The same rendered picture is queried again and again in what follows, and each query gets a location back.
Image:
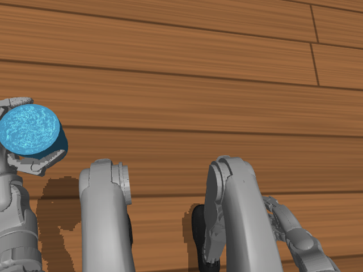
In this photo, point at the right robot hand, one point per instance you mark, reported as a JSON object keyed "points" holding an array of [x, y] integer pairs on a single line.
{"points": [[282, 220]]}

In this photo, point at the cup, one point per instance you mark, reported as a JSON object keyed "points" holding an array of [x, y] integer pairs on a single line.
{"points": [[32, 131]]}

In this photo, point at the right robot arm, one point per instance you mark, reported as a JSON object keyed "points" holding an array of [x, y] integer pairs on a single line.
{"points": [[307, 252]]}

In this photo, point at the right robot foot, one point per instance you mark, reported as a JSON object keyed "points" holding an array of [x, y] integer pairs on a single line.
{"points": [[198, 231]]}

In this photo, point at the left robot hand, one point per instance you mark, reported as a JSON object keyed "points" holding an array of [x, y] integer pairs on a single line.
{"points": [[10, 162]]}

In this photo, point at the left robot arm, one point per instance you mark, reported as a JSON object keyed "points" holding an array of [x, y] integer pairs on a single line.
{"points": [[18, 228]]}

